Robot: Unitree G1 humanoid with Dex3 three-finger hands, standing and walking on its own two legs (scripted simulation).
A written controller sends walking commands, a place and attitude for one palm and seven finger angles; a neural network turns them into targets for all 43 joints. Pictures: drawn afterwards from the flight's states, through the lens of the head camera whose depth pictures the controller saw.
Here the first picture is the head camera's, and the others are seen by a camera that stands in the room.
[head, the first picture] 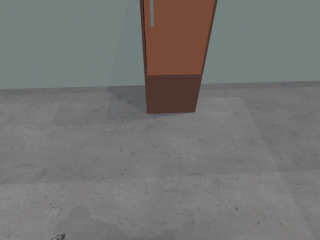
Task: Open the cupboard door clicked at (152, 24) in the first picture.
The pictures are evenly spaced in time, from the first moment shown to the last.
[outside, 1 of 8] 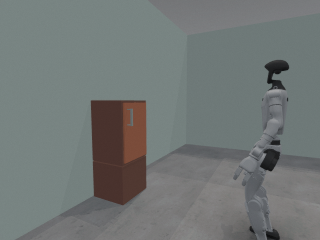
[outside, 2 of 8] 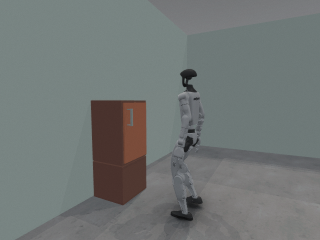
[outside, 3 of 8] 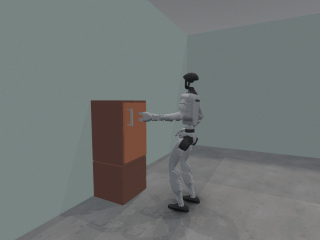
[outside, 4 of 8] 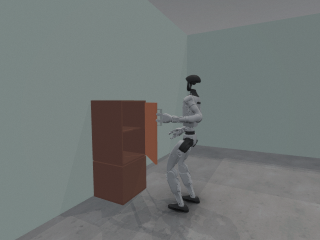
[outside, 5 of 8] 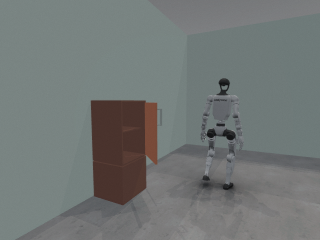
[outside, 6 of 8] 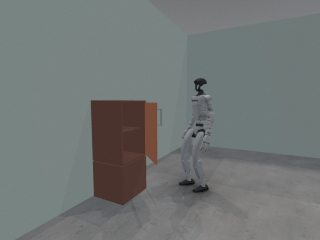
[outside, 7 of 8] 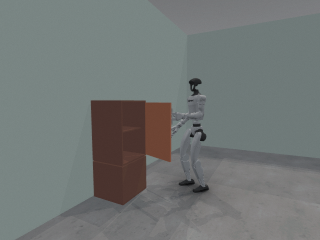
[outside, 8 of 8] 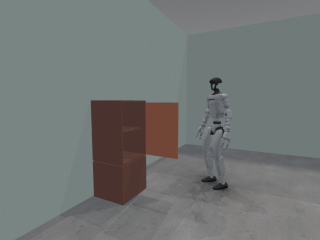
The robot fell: no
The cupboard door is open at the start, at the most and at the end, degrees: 0 90 90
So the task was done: yes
